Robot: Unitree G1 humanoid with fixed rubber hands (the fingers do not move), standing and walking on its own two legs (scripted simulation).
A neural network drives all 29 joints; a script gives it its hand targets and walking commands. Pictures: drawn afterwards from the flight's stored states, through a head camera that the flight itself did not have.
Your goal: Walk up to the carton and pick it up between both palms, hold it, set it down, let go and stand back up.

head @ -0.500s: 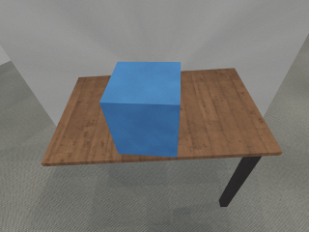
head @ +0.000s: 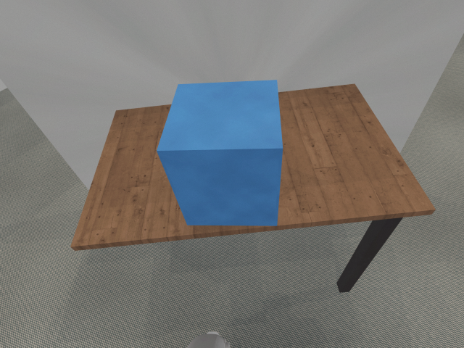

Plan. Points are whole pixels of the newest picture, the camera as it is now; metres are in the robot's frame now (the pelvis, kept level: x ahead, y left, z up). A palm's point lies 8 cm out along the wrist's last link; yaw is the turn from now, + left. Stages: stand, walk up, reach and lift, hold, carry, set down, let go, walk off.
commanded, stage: walk up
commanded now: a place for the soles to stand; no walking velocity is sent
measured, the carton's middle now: (229, 157) +0.50 +0.06 +0.02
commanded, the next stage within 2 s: none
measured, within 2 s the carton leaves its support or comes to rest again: neither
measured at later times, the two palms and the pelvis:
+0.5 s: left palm out of the picture +0.10 +0.36 -0.13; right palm out of the picture +0.04 -0.14 -0.13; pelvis +0.03 +0.10 +0.00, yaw -4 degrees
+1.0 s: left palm out of the picture +0.07 +0.28 -0.14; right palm out of the picture +0.07 -0.20 -0.13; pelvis +0.03 +0.04 +0.00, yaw -1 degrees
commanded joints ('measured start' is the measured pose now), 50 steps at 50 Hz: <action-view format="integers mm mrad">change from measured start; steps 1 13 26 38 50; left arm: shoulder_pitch -89 85 -115 -206 -105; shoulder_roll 227 149 116 180 135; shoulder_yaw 83 29 26 -4 -12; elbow -112 -35 -71 -59 -18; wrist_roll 6 0 28 6 16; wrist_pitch -27 65 95 36 29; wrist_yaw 9 -47 -92 -50 -58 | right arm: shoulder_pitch -60 -46 124 131 71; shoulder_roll -36 -66 -52 26 2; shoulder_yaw -11 -3 -28 3 16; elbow -143 -112 -80 -38 -12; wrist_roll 16 58 44 50 54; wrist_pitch -16 -31 -75 -55 -53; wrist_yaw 19 -54 -100 -60 -54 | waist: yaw -31 6 -39 -52 -32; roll -230 148 86 -184 -7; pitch -38 33 -68 71 -6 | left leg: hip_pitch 57 34 197 74 225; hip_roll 72 252 276 -9 67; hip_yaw -38 -274 -281 -37 -149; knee -85 -758 -701 -219 -496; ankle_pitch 162 -156 -90 42 238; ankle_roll -21 190 257 71 127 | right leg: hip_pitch -87 -214 -249 -100 -52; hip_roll -156 -4 -11 -167 -70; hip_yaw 132 -148 -207 -79 -151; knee -108 565 361 -209 -124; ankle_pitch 243 -222 -178 234 53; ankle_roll -187 -20 -13 -150 -92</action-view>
